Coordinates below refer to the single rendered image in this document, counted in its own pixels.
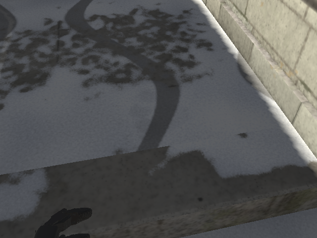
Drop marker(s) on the robot left hand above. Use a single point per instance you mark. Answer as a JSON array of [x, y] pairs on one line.
[[61, 221]]

